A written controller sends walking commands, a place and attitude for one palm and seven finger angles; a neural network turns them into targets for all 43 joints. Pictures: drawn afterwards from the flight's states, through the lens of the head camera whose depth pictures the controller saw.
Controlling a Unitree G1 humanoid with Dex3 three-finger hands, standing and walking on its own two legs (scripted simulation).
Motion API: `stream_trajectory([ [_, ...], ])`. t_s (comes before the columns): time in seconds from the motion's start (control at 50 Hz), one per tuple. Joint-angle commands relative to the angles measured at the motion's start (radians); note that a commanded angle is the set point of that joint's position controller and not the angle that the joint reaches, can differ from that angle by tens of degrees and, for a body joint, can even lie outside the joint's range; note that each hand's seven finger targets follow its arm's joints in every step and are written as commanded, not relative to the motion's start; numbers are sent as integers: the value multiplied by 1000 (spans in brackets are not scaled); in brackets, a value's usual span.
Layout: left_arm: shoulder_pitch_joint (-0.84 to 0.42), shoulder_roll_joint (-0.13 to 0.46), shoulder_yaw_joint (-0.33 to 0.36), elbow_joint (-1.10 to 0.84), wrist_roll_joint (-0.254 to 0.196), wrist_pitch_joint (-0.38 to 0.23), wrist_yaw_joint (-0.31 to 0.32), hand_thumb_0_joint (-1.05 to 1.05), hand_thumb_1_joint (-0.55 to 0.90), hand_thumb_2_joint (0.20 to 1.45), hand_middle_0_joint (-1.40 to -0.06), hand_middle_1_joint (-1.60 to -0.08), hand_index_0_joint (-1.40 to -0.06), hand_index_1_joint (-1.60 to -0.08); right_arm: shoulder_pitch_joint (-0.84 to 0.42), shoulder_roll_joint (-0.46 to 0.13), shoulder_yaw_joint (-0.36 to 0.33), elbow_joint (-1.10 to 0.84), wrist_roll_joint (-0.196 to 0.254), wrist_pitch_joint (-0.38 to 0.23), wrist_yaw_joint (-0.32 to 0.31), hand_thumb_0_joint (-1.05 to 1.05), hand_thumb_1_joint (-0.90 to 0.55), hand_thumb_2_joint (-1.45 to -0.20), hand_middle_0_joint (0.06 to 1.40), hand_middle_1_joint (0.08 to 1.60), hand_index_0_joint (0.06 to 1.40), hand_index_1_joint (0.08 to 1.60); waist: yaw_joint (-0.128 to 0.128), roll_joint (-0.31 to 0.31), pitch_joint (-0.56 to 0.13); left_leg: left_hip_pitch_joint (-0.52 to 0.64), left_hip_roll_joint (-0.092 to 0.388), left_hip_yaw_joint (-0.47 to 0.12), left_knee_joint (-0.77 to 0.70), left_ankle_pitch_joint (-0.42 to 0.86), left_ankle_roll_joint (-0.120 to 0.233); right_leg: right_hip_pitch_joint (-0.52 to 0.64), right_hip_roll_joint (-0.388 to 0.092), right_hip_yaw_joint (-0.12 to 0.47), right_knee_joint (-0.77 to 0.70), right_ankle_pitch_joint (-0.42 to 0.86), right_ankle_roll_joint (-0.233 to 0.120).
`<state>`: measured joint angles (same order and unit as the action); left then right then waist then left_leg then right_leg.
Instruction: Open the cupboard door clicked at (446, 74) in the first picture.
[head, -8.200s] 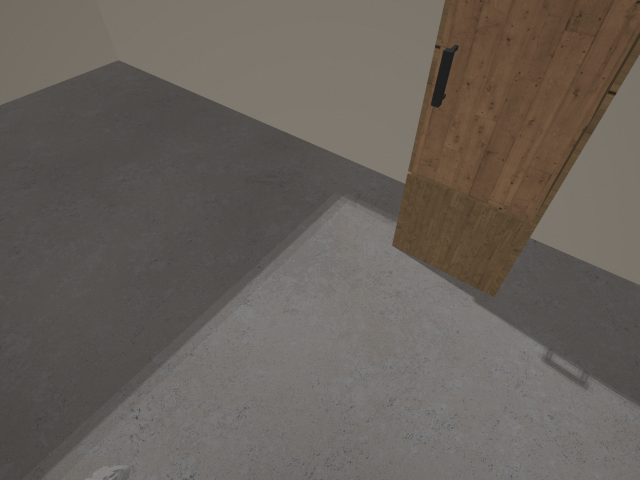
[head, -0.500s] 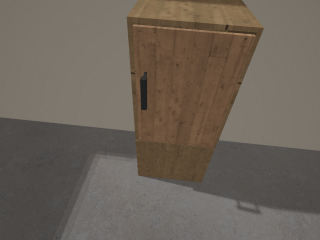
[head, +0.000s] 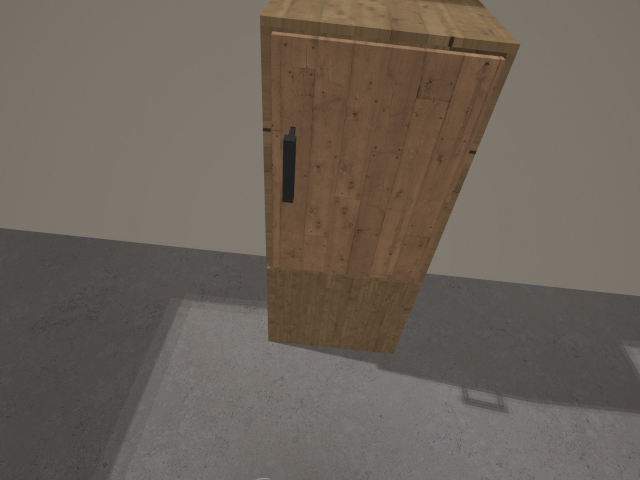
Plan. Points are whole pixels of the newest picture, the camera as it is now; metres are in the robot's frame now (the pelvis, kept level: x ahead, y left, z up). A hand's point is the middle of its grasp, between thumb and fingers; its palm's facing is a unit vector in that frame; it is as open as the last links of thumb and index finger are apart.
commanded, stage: come to a stop and stand still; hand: left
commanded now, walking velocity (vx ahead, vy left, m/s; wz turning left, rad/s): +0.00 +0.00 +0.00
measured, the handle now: (290, 165) +0.70 +0.08 +0.03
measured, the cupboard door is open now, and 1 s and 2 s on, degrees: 0 0 0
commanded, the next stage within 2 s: look again from close up in 0.60 s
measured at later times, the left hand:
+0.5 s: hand out of the picture -0.09 +0.22 -0.16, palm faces +0.00 -0.99 -0.16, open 7.4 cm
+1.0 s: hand out of the picture -0.01 +0.18 -0.16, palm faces +0.03 -0.99 -0.17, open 7.2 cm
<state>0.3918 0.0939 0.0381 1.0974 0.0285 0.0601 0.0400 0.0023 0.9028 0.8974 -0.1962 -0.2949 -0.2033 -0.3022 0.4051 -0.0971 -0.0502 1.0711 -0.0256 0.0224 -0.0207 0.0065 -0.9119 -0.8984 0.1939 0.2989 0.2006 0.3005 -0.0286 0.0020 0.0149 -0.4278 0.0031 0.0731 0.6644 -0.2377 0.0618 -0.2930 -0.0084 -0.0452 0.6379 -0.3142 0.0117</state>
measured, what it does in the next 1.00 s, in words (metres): steps on the spot: right foot, then left foot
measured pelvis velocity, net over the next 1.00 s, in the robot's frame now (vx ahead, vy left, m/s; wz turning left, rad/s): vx -0.02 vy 0.01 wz -0.03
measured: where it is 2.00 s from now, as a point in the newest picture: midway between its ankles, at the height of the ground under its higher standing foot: outside the picture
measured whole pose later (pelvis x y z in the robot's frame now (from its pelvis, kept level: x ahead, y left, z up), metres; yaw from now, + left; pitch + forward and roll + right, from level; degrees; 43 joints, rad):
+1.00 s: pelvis -0.02 +0.01 +0.02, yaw -1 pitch -1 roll -1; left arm 0.28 0.14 0.02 1.09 0.01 0.01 0.03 0.01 0.94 0.90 -0.19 -0.29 -0.20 -0.30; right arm 0.27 -0.14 -0.01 1.11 -0.03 -0.01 -0.04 0.02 -0.93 -0.90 0.19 0.30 0.20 0.30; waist 0.00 0.00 0.03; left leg -0.22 0.05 0.06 0.51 -0.27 0.00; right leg -0.18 -0.01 -0.09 0.47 -0.26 0.00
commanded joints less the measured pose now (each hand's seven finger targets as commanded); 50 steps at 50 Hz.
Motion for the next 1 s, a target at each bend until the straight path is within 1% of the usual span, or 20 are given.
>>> stream_trajectory([
  [0.0,195,61,34,-32,5,0,6,0,900,900,-200,-300,-200,-300,-88,-166,-20,-66,-4,-6,-15,0,-900,-900,200,300,200,300,105,301,82,-336,282,-490,-718,-683,-16,88,62,-4,505,-136,-32],
  [0.06,323,52,38,-1,0,9,1,0,900,900,-200,-300,-200,-300,-184,-174,-16,-84,-11,-3,-12,0,-900,-900,200,300,200,300,137,157,36,-236,178,-236,-679,-424,-67,172,78,-90,425,-166,-28],
  [0.14,410,67,31,17,-14,16,10,0,900,900,-200,-300,-200,-300,-43,-153,-29,-15,-8,31,-24,0,-900,-900,200,300,200,300,102,101,121,1,78,-143,-643,-263,-215,294,88,-133,-367,-185,-76],
  [0.16,364,92,30,1,-8,12,21,0,900,900,-200,-300,-200,-300,0,-107,-26,2,15,47,-25,0,-900,-900,200,300,200,300,83,-109,143,-29,-19,-16,-347,-213,-230,292,-37,12,-494,-125,-125],
  [0.18,192,144,29,-50,4,0,33,0,900,900,-200,-300,-200,-300,49,-37,-30,16,19,51,-31,0,-900,-900,200,300,200,300,12,-316,166,52,-77,1,149,-218,-159,-17,-283,262,-575,-281,-197],
  [0.22,-229,217,33,-192,-3,-33,30,0,900,900,-200,-300,-200,-300,49,-123,-53,-28,9,55,3,0,-900,-900,200,300,200,300,-116,-169,135,107,22,-183,574,-106,-101,-390,-362,297,-595,-315,-248],
  [0.28,-138,148,14,-143,4,-81,15,0,900,900,-200,-300,-200,-300,8,-95,-25,-44,10,18,15,0,-900,-900,200,300,200,300,-55,-70,176,19,42,-66,271,-84,-77,-114,-210,112,-484,-101,-163],
  [0.32,-8,157,13,-84,7,-66,2,0,900,900,-200,-300,-200,-300,-36,-59,-4,-59,4,-6,5,0,-900,-900,200,300,200,300,17,-99,155,54,43,-10,8,-165,-64,25,-205,135,-417,-90,-170],
  [0.36,45,174,16,-53,-2,-49,-16,0,900,900,-200,-300,-200,-300,17,-66,8,-34,-4,-25,-5,0,-900,-900,200,300,200,300,15,-94,111,222,17,40,-203,-70,-53,-9,-150,108,-317,-207,-127],
  [0.38,50,154,14,-59,-5,-42,-26,0,900,900,-200,-300,-200,-300,53,-102,6,-23,-3,-33,-11,0,-900,-900,200,300,200,300,12,-12,115,278,56,-34,-265,-88,-36,-64,-109,75,-211,-217,-95],
  [0.42,20,95,6,-115,-3,-44,-45,0,900,900,-200,-300,-200,-300,138,-262,-25,-25,-17,-36,-26,0,-900,-900,200,300,200,300,-16,246,97,293,387,-524,-504,-403,103,-284,-3,-48,117,-208,-32],
  [0.44,-81,124,15,-139,11,-29,-49,0,900,900,-200,-300,-200,-300,147,-267,-27,-3,-19,-40,-33,0,-900,-900,200,300,200,300,-47,222,120,236,407,-593,-589,-486,114,-293,-23,28,292,-172,-36],
  [0.54,-60,93,16,-126,2,-39,-61,0,900,900,-200,-300,-200,-300,-9,-203,-7,-24,-9,-59,-34,0,-900,-900,200,300,200,300,26,112,81,155,267,-260,-515,-158,78,-167,-66,28,232,-16,-9],
  [0.6,-86,73,10,-137,-5,-43,-57,0,900,900,-200,-300,-200,-300,1,-207,-16,-17,-12,-49,-27,0,-900,-900,200,300,200,300,9,151,73,137,251,-216,-470,-114,80,-64,-46,-22,59,-45,-4],
  [0.66,11,87,16,-94,-7,-56,-44,0,900,900,-200,-300,-200,-300,-6,-180,-14,-7,-8,-33,-20,0,-900,-900,200,300,200,300,55,69,38,63,185,-158,-326,-161,24,166,-16,-51,-191,74,3],
  [0.72,61,230,32,-78,-7,-65,-19,0,900,900,-200,-300,-200,-300,-21,-72,9,-46,6,-20,-8,0,-900,-900,200,300,200,300,70,-220,38,-76,36,-3,51,-318,-58,178,-337,332,-448,-201,-126],
  [0.76,-35,197,28,-96,-9,-72,-13,0,900,900,-200,-300,-200,-300,-48,-94,2,-38,1,-4,-4,0,-900,-900,200,300,200,300,41,-271,105,-52,68,-49,188,-230,-52,33,-294,340,-509,-216,-154],
  [0.84,-112,153,11,-93,-9,-76,-7,0,900,900,-200,-300,-200,-300,1,-47,23,11,7,-18,-3,0,-900,-900,200,300,200,300,-5,-111,49,156,68,-13,-98,-73,-70,40,-194,105,-350,162,-134],
  [0.9,-60,101,-8,-65,-27,-76,-14,0,900,900,-200,-300,-200,-300,-11,-111,28,26,5,-44,-13,0,-900,-900,200,300,200,300,27,89,32,251,150,-117,-313,200,-44,26,-89,38,-246,171,-36],
  [0.98,-31,119,-15,-12,-19,-77,-10,0,900,900,-200,-300,-200,-300,-83,-113,33,37,13,-49,-18,0,-900,-900,200,300,200,300,43,98,34,230,134,-85,-309,299,-45,146,-102,30,-263,293,-18],
])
